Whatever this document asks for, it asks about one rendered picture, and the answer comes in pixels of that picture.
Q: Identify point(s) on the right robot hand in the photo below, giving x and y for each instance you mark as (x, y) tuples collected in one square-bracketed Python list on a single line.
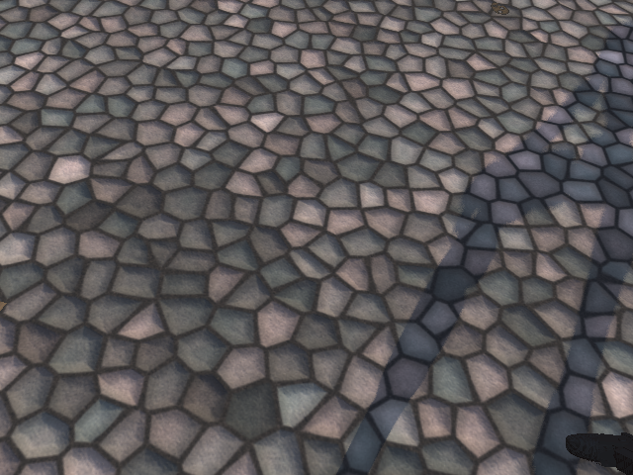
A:
[(608, 449)]

